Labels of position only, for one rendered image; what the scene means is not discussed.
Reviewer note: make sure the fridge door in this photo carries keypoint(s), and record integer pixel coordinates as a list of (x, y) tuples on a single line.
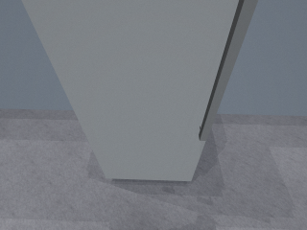
[(139, 75)]

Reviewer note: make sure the handle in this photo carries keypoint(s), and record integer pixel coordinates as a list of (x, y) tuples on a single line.
[(239, 27)]

